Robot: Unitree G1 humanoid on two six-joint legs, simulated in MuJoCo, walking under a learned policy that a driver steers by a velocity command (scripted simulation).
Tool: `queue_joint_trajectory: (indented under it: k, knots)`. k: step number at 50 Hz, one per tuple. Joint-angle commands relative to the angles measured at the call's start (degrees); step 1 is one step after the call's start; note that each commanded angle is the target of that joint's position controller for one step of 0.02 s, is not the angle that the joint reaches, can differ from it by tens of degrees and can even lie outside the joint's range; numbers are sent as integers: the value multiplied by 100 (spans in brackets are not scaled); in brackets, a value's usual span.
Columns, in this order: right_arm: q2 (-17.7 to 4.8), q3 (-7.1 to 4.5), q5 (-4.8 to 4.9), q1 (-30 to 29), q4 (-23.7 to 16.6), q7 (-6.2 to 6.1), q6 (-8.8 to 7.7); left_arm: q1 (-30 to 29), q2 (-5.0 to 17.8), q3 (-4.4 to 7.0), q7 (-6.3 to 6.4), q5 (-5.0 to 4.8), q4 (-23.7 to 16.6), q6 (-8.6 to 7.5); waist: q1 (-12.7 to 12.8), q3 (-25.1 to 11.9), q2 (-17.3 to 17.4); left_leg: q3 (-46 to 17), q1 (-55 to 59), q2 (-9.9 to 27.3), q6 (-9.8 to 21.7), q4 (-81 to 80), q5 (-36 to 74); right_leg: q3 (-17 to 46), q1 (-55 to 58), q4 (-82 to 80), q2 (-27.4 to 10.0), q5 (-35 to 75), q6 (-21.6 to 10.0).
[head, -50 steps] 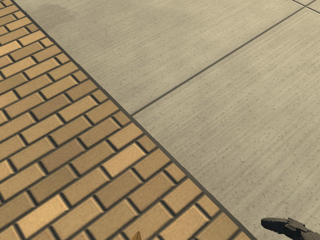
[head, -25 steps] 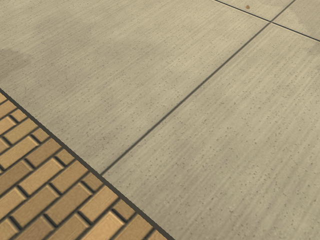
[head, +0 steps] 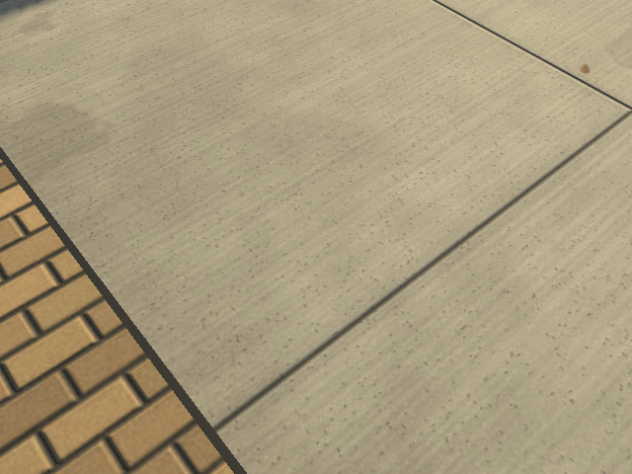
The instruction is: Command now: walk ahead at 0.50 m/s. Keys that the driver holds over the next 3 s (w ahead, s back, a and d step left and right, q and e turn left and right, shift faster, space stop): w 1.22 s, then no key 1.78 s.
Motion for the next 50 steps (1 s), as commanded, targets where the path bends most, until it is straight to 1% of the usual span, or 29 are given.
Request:
queue_joint_trajectory:
  k: [1, 2, 3, 4, 5, 6, 7, 8, 9, 11, 15, 19, 28, 29, 31, 33, 36, 38, 39, 40, 41, 42, 43, 44, 45, 46, 47, 48, 50]
  knots:
    - [-607, -177, 14, 158, -261, -48, -146, -28, 1007, 207, 54, 62, -125, 26, -457, 122, -599, 101, 630, -291, 257, -299, -606, 493, -82, 755, -1711, 4532, -692]
    - [-687, -237, -7, 927, -2, -93, -191, -100, 1032, 214, 42, 59, -123, 70, -787, -286, -488, 197, 1541, -466, 391, -602, -513, 343, -177, 1691, -1556, 4971, -588]
    - [-971, -344, -111, 1984, 317, -154, -248, -98, 898, 167, 35, 56, -206, 88, -1127, -968, -234, -279, 3026, -53, 643, -492, -472, 198, -970, 3022, -1320, 4183, -466]
    - [-1543, -502, -220, 2688, 393, -205, -265, 456, 432, 64, -38, -164, -364, 103, -1059, -1848, 900, -2618, 4887, 1509, 1301, -784, -1312, -131, -2967, 5201, -491, 1489, -172]
    - [-1442, -487, -2, 2630, 442, -138, -180, 503, 660, 144, -42, -59, -277, 101, -976, -2123, 981, -4210, 5080, 1953, 1506, -1501, -1274, 538, -3920, 6232, 57, -1333, -186]
    - [-1226, -420, 96, 1996, 360, -116, -152, 55, 815, 194, -51, -33, -365, 111, -742, -1259, 447, -3291, 4354, 1711, 1337, -1579, -1268, 871, -4296, 6312, -349, -856, -254]
    - [-897, -332, 98, 1505, 283, -100, -189, -220, 785, 183, -70, -31, -424, 87, -574, -683, 106, -2584, 3474, 1538, 1194, -1786, -734, 903, -4099, 5954, -607, -429, -260]
    - [-688, -273, 85, 1311, 286, -107, -234, -347, 660, 168, -72, -3, -424, 117, -430, -343, 52, -2063, 2841, 1305, 1007, -2017, -359, 903, -3818, 5520, -799, -229, -240]
    - [-569, -234, 105, 1289, 368, -146, -266, -371, 620, 165, -90, 118, -457, 213, -316, -208, 125, -1688, 2457, 1120, 861, -2196, -3, 866, -3507, 5191, -875, -193, -154]
    - [-656, -250, 61, 1525, 462, -149, -354, -225, 531, 149, -142, 196, -404, 378, -258, -358, 88, -1308, 2219, 985, 927, -2328, 439, 655, -3129, 5149, -771, -19, -54]
    - [-730, -250, 149, 1888, 761, -156, -522, -1131, 552, 221, -199, 105, -810, 485, -211, 68, 56, -913, 2369, 710, 758, -2577, 385, 764, -3948, 4152, -888, 1420, 71]
    - [-723, -207, 142, 2140, 899, -217, -472, -1639, 574, 227, -208, 100, -991, 447, -296, 58, 91, -814, 2626, 652, 767, -2375, 251, 755, -4210, 3350, -896, 2426, 136]
    - [-708, -194, -85, 3029, 1057, -446, -365, -2903, 669, 218, -275, 154, -1515, 323, -813, 542, -106, -1137, 3522, 831, 1001, -1276, -10, 820, -5444, 2622, -1006, 2755, 84]
    - [-797, -241, 399, 2971, 1042, -560, -343, -3209, 563, 217, -335, -301, -1605, 123, -878, 525, -253, -1303, 3847, 1131, 890, -919, 4, 1223, -5917, 2204, -1169, 2855, -4]
    - [-822, -231, 324, 3138, 1010, -632, -290, -3575, 459, 134, -480, -260, -1708, -71, -1113, 492, -370, -1212, 3977, 1042, 783, -504, 20, 926, -5912, 1635, -1040, 3305, 35]
    - [-807, -231, 265, 3171, 982, -609, -255, -3723, 350, 76, -599, -209, -1779, -113, -1220, 435, -275, -1134, 3413, 895, 694, -247, 17, 739, -5147, 1454, -910, 3589, -1]
    - [-890, -257, 306, 3080, 945, -472, -216, -3547, 490, 90, -585, -250, -1768, -91, -1067, 440, -110, -1050, 2938, 755, 545, 246, 959, 447, -4037, 1422, -683, 2999, -162]
    - [-1083, -292, 254, 2897, 909, -341, -215, -2208, 968, 305, -481, -238, -1356, -104, -384, -286, -37, -914, 2768, 590, 414, 1771, 2564, 203, -2315, 1508, -441, 2772, -438]
    - [-1001, -259, 272, 2616, 876, -267, -276, -931, 1218, 420, -427, -195, -965, -90, 313, -779, -30, -727, 1778, 335, 214, 3278, 2264, 290, -570, 1547, -672, 3482, -667]
    - [-284, -131, 245, 3125, 1007, -174, -420, -59, 1442, 425, -361, 28, -743, -71, 399, -1788, -1551, -397, -447, -549, -208, 6265, -2930, 1455, 1962, 3026, -2070, 6229, -1346]
    - [-548, -50, 540, 3603, 896, -140, -624, 483, 1498, 383, -382, -56, -651, -66, 582, -3277, -1843, -1561, -1412, -835, -301, 7304, -4050, 3499, 3341, 2913, -3032, 5903, -2317]
    - [-781, -105, 763, 2887, 526, -164, -681, 662, 1634, 453, -309, -125, -549, 49, 671, -3357, -1526, -1489, -1993, -519, -367, 7096, -3703, 4019, 3217, 2032, -3060, 3201, -2316]
    - [-764, -87, 738, 2003, 208, -222, -649, 61, 1402, 421, -203, -105, -621, 83, 502, -2308, -752, -1035, -2313, -108, -348, 6531, -3163, 3710, 2074, 1318, -2787, 1828, -2006]
    - [-787, -100, 552, 1539, 102, -334, -561, -773, 1123, 315, -143, -104, -829, 51, 245, -1563, -166, -732, -2168, 123, -388, 6363, -2779, 3352, 765, 996, -2625, 1879, -1802]
    - [-810, -154, 398, 1675, 173, -366, -474, -1303, 1007, 233, -134, -6, -994, -46, -91, -1233, 311, -941, -1558, 336, -386, 5876, -2223, 3279, -510, 825, -2723, 2099, -1796]
    - [-661, -168, 270, 1883, 206, -377, -363, -1580, 994, 219, -179, 31, -983, -102, -405, -977, 212, -994, -1054, 493, -382, 5664, -2172, 3169, -1514, 661, -2656, 2232, -1752]
    - [-579, -209, 278, 1915, 175, -362, -283, -1829, 868, 163, -224, -12, -973, -155, -664, -486, 41, -1092, -794, 686, -384, 4698, -1887, 2557, -2316, 369, -2284, 2018, -1499]
    - [-379, -172, 294, 1833, 110, -386, -243, -1891, 936, 196, -210, -49, -931, -141, -704, -141, -385, -952, -592, 701, -441, 3898, -1740, 1933, -2850, 91, -1949, 1989, -1348]
    - [-378, -171, 196, 1461, -5, -373, -278, -1610, 996, 227, -90, 4, -831, -111, -627, -166, -599, -705, -80, 605, -492, 2474, -740, 1157, -3106, 23, -1493, 2576, -1207]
